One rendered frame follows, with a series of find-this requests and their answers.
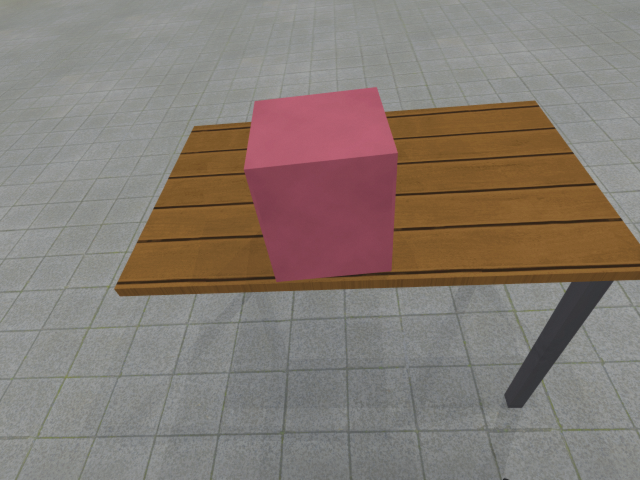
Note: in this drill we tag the table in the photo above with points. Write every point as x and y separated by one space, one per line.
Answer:
485 194

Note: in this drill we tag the carton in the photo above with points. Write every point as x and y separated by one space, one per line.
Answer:
322 172

